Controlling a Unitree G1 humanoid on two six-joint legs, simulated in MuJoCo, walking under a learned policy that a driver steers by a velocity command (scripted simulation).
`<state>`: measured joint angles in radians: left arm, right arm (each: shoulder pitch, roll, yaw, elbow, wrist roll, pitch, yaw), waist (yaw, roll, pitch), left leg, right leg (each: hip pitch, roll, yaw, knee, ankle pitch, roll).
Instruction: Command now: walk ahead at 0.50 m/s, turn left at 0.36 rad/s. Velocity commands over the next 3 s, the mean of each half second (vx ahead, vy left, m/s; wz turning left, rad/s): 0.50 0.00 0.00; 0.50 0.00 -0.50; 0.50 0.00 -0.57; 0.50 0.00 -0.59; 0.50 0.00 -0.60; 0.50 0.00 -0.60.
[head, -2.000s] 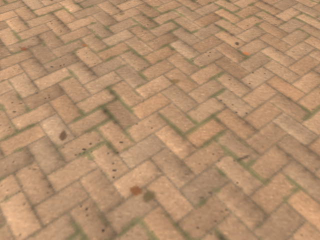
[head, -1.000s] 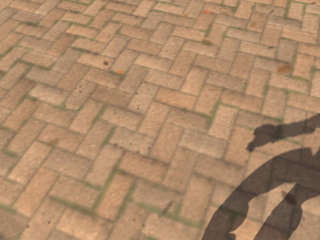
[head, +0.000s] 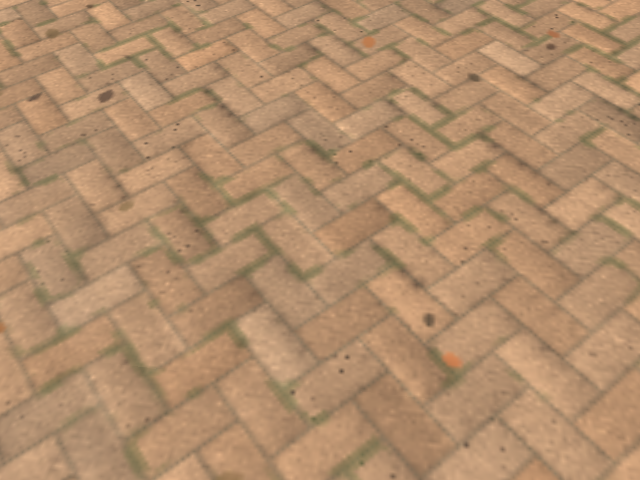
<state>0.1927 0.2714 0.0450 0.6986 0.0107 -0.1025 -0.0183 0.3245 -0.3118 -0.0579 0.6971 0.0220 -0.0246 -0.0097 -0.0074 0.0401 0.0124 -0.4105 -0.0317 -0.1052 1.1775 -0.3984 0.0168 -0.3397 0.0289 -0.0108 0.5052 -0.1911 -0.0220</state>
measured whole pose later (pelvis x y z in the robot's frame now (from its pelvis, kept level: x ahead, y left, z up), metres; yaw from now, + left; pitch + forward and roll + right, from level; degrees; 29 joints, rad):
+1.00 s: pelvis +0.51 -0.04 -0.01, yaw -20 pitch +1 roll +1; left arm 0.20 0.30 0.07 0.69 -0.02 -0.04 -0.04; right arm 0.22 -0.30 -0.06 0.78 0.02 -0.10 0.00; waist 0.00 0.01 0.07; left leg -0.36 0.05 -0.01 1.20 -0.41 -0.01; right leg -0.39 0.08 -0.01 0.56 -0.18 -0.10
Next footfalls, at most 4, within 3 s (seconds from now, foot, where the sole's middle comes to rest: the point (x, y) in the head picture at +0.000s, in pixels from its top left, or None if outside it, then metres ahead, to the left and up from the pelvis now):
0.36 left None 0.35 0.16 -0.77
0.88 right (408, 430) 0.59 -0.14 -0.77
1.36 left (363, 301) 0.93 -0.06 -0.77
1.88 right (517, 287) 0.96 -0.45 -0.77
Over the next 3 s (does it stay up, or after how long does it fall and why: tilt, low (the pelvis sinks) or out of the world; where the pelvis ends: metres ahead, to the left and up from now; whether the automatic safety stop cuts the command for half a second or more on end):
stays up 1.14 -0.81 0.00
